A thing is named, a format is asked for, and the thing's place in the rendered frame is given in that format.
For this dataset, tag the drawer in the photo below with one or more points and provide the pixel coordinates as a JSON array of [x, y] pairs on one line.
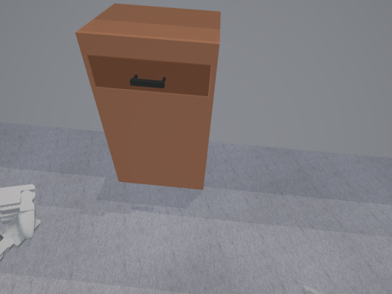
[[181, 78]]

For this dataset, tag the robot left hand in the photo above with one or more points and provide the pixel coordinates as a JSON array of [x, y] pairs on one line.
[[19, 212]]

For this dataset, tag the handle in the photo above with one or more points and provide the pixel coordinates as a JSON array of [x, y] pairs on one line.
[[147, 83]]

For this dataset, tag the cabinet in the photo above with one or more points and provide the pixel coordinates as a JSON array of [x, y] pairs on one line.
[[155, 138]]

